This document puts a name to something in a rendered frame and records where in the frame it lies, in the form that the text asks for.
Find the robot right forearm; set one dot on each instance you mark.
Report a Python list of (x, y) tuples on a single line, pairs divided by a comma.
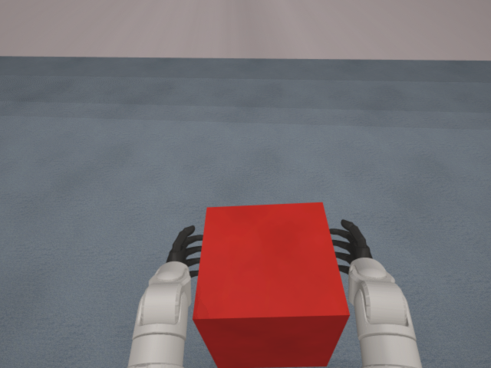
[(383, 319)]

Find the robot left hand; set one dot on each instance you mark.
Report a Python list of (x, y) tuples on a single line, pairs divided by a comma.
[(179, 252)]

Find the robot right hand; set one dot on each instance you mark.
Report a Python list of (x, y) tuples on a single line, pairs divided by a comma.
[(357, 246)]

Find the robot left forearm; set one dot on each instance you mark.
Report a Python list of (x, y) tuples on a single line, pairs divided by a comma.
[(160, 329)]

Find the carton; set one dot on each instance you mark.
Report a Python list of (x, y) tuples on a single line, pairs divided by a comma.
[(269, 291)]

